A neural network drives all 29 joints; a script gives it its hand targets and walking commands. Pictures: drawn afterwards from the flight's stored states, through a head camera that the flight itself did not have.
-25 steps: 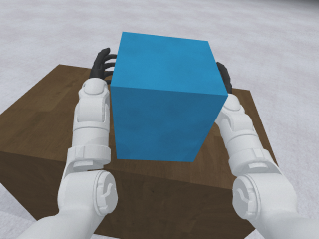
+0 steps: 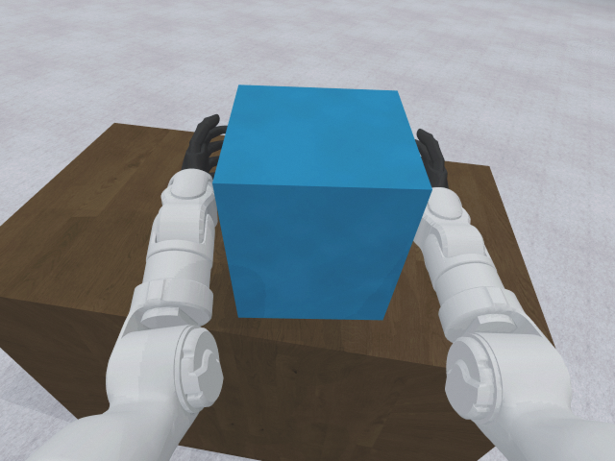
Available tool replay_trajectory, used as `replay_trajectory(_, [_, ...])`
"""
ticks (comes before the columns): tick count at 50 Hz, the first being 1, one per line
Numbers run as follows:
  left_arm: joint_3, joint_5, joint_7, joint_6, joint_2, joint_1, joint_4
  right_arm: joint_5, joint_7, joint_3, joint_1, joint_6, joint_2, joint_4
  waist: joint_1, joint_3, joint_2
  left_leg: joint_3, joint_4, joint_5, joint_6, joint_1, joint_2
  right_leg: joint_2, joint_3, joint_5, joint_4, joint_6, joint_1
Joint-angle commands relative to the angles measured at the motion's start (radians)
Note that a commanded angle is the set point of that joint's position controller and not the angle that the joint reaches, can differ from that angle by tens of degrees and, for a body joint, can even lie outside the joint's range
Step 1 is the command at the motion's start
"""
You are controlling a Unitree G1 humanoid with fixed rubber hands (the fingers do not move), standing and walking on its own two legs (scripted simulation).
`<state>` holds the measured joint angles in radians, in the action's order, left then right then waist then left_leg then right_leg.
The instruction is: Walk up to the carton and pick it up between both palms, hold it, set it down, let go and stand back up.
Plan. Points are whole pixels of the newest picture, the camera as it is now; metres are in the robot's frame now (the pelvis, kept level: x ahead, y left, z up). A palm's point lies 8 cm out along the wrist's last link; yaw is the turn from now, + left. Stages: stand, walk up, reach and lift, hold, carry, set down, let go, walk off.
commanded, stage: set down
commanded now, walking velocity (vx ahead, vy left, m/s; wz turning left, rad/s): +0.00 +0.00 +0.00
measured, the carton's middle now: (314, 208) +0.41 +0.00 +0.14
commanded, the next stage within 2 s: none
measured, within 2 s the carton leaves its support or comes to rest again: rests again in 1.60 s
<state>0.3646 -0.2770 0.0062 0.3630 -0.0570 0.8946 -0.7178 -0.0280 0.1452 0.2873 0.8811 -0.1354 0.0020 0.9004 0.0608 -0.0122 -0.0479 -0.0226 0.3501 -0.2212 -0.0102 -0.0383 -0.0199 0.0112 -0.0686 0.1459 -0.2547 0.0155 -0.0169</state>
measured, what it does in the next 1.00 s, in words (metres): stands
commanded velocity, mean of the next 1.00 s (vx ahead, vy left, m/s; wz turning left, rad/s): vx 0.00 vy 0.00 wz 0.00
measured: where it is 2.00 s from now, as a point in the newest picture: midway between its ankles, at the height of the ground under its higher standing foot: outside the picture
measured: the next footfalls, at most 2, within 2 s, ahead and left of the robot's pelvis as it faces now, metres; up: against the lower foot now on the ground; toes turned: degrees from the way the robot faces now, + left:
none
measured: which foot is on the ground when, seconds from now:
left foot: down 0.00-1.00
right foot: down 0.00-1.00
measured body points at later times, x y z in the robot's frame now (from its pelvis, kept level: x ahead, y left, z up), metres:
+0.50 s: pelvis +0.01 +0.01 +0.00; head -0.01 +0.04 +0.45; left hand +0.44 +0.16 +0.16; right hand +0.42 -0.15 +0.16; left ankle -0.01 +0.12 -0.75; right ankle +0.00 -0.13 -0.75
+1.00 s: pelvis +0.01 +0.00 +0.00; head +0.02 +0.03 +0.45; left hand +0.45 +0.15 +0.13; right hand +0.42 -0.15 +0.13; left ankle -0.01 +0.12 -0.75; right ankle +0.00 -0.13 -0.75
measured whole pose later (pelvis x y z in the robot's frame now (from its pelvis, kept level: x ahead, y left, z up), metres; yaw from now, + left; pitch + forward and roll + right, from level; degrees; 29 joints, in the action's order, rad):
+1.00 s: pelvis +0.01 +0.00 +0.00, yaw -1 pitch +1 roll -1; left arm 0.37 -0.26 0.01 0.20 -0.02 0.82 -0.80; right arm -0.16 0.11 0.38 0.76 -0.03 -0.05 0.85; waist 0.03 0.03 -0.03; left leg -0.01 0.36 -0.23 -0.01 -0.14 -0.02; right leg 0.01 -0.06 0.14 -0.25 0.02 -0.12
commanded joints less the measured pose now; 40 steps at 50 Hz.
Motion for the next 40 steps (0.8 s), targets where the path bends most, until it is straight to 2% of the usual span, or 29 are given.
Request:
replay_trajectory(1, [-0.314,0.108,-0.148,-0.058,0.575,0.639,0.059,0.025,-0.129,-0.251,0.775,0.090,-0.502,-0.216,0.015,0.503,0.073,0.075,-0.008,0.427,-0.075,0.071,0.076,-0.067,-0.034,-0.369,-0.039,0.030,0.188])
replay_trajectory(8, [-0.319,0.114,-0.135,-0.091,0.592,0.652,0.032,0.003,-0.139,-0.227,0.767,0.104,-0.503,-0.185,0.012,0.523,0.096,0.072,0.007,0.479,-0.093,0.093,0.068,-0.072,-0.039,-0.368,-0.040,0.021,0.157])
replay_trajectory(9, [-0.330,0.112,-0.131,-0.090,0.624,0.632,0.050,0.010,-0.138,-0.266,0.777,0.118,-0.505,-0.238,-0.006,0.553,0.104,0.065,0.015,0.532,-0.096,0.102,0.055,-0.074,-0.048,-0.410,-0.049,0.019,0.170])
replay_trajectory(11, [-0.365,0.138,-0.121,-0.098,0.632,0.638,0.089,0.042,-0.131,-0.305,0.780,0.122,-0.533,-0.256,0.002,0.610,0.101,0.059,0.039,0.582,-0.097,0.108,0.057,-0.075,-0.036,-0.466,-0.055,0.016,0.187])
replay_trajectory(13, [-0.371,0.136,-0.117,-0.103,0.632,0.652,0.106,0.054,-0.128,-0.325,0.779,0.117,-0.544,-0.255,-0.001,0.610,0.094,0.056,0.032,0.559,-0.088,0.083,0.058,-0.072,-0.031,-0.481,-0.063,0.019,0.200])
replay_trajectory(14, [-0.353,0.125,-0.119,-0.095,0.630,0.616,0.072,0.052,-0.127,-0.323,0.761,0.109,-0.534,-0.238,-0.007,0.569,0.094,0.059,0.028,0.555,-0.085,0.062,0.056,-0.070,-0.028,-0.479,-0.061,0.023,0.210])
replay_trajectory(15, [-0.351,0.128,-0.125,-0.092,0.621,0.606,0.062,0.045,-0.123,-0.323,0.752,0.106,-0.538,-0.236,0.008,0.561,0.079,0.063,0.020,0.517,-0.079,0.041,0.061,-0.065,-0.025,-0.459,-0.054,0.024,0.209])
replay_trajectory(16, [-0.337,0.114,-0.131,-0.084,0.606,0.585,0.032,0.033,-0.120,-0.306,0.737,0.100,-0.524,-0.222,0.007,0.521,0.076,0.058,0.005,0.482,-0.077,0.026,0.058,-0.062,-0.027,-0.449,-0.047,0.018,0.205])
replay_trajectory(18, [-0.282,0.072,-0.145,-0.068,0.578,0.549,0.016,0.022,-0.120,-0.275,0.673,0.079,-0.509,-0.156,-0.004,0.396,0.085,0.067,-0.029,0.402,-0.068,-0.010,0.056,-0.057,-0.028,-0.375,-0.032,0.017,0.196])
replay_trajectory(19, [-0.275,0.071,-0.153,-0.062,0.568,0.570,0.006,0.004,-0.122,-0.237,0.674,0.071,-0.497,-0.147,0.016,0.390,0.088,0.073,-0.040,0.356,-0.069,-0.027,0.055,-0.052,-0.025,-0.319,-0.023,0.016,0.193])
replay_trajectory(20, [-0.255,0.071,-0.157,-0.058,0.562,0.578,0.006,-0.008,-0.131,-0.217,0.671,0.070,-0.482,-0.139,-0.003,0.359,0.098,0.072,-0.054,0.321,-0.071,-0.036,0.054,-0.054,-0.031,-0.269,-0.019,0.010,0.178])
replay_trajectory(21, [-0.251,0.067,-0.160,-0.061,0.559,0.595,0.009,-0.010,-0.138,-0.199,0.683,0.075,-0.490,-0.143,0.011,0.367,0.103,0.074,-0.058,0.293,-0.069,-0.030,0.052,-0.050,-0.028,-0.247,-0.011,0.013,0.164])
replay_trajectory(23, [-0.264,0.082,-0.151,-0.089,0.573,0.621,0.033,-0.023,-0.149,-0.193,0.716,0.104,-0.499,-0.185,-0.001,0.484,0.103,0.074,-0.029,0.386,-0.079,0.020,0.049,-0.057,-0.038,-0.304,-0.029,0.013,0.143])
replay_trajectory(24, [-0.291,0.111,-0.145,-0.106,0.577,0.646,0.025,-0.031,-0.153,-0.195,0.740,0.118,-0.501,-0.206,0.009,0.523,0.101,0.070,-0.020,0.411,-0.080,0.026,0.050,-0.060,-0.045,-0.330,-0.032,0.013,0.132])
replay_trajectory(25, [-0.292,0.103,-0.137,-0.124,0.601,0.649,0.019,-0.028,-0.157,-0.198,0.763,0.131,-0.514,-0.222,-0.003,0.568,0.112,0.070,-0.004,0.451,-0.088,0.054,0.047,-0.062,-0.041,-0.357,-0.044,0.015,0.143])
replay_trajectory(26, [-0.314,0.114,-0.128,-0.146,0.607,0.680,0.046,-0.033,-0.160,-0.204,0.752,0.139,-0.528,-0.215,-0.002,0.608,0.119,0.072,0.009,0.487,-0.094,0.072,0.046,-0.064,-0.045,-0.392,-0.048,0.007,0.146])
replay_trajectory(28, [-0.310,0.092,-0.120,-0.153,0.620,0.615,0.002,-0.053,-0.164,-0.208,0.707,0.147,-0.520,-0.203,-0.005,0.603,0.122,0.067,0.019,0.548,-0.106,0.094,0.038,-0.069,-0.052,-0.405,-0.047,0.005,0.133])
replay_trajectory(29, [-0.304,0.084,-0.120,-0.154,0.622,0.597,-0.012,-0.079,-0.163,-0.196,0.686,0.145,-0.505,-0.179,0.003,0.603,0.115,0.072,0.023,0.547,-0.105,0.099,0.041,-0.070,-0.051,-0.376,-0.040,-0.001,0.119])
replay_trajectory(32, [-0.264,0.079,-0.129,-0.152,0.589,0.586,-0.032,-0.090,-0.169,-0.168,0.668,0.144,-0.508,-0.179,-0.007,0.519,0.095,0.074,0.002,0.474,-0.095,0.040,0.042,-0.064,-0.045,-0.329,-0.029,0.007,0.116])
replay_trajectory(33, [-0.250,0.071,-0.134,-0.152,0.572,0.594,-0.035,-0.093,-0.170,-0.161,0.663,0.138,-0.510,-0.164,-0.015,0.502,0.087,0.084,-0.005,0.450,-0.084,0.011,0.044,-0.059,-0.036,-0.354,-0.033,0.007,0.140])
replay_trajectory(35, [-0.242,0.066,-0.143,-0.145,0.573,0.570,-0.046,-0.095,-0.170,-0.168,0.665,0.138,-0.504,-0.184,-0.009,0.513,0.070,0.084,-0.026,0.408,-0.070,-0.016,0.047,-0.055,-0.039,-0.371,-0.044,0.015,0.170])
replay_trajectory(36, [-0.251,0.067,-0.146,-0.142,0.574,0.563,-0.050,-0.101,-0.171,-0.165,0.681,0.145,-0.496,-0.212,-0.003,0.523,0.086,0.082,-0.021,0.423,-0.075,-0.017,0.053,-0.052,-0.037,-0.392,-0.048,0.021,0.173])
replay_trajectory(38, [-0.251,0.060,-0.144,-0.153,0.566,0.573,-0.025,-0.098,-0.170,-0.185,0.662,0.151,-0.507,-0.211,-0.018,0.556,0.080,0.089,-0.009,0.478,-0.074,-0.017,0.051,-0.051,-0.031,-0.467,-0.063,0.024,0.200])
replay_trajectory(39, [-0.264,0.061,-0.141,-0.159,0.581,0.565,-0.007,-0.102,-0.171,-0.190,0.643,0.155,-0.526,-0.216,-0.012,0.576,0.100,0.089,-0.001,0.499,-0.080,-0.012,0.046,-0.052,-0.027,-0.480,-0.067,0.019,0.222])
replay_trajectory(40, [-0.264,0.065,-0.140,-0.162,0.588,0.561,-0.018,-0.111,-0.173,-0.195,0.642,0.158,-0.521,-0.206,-0.008,0.581,0.090,0.087,0.007,0.541,-0.085,0.000,0.046,-0.058,-0.042,-0.502,-0.071,0.020,0.208])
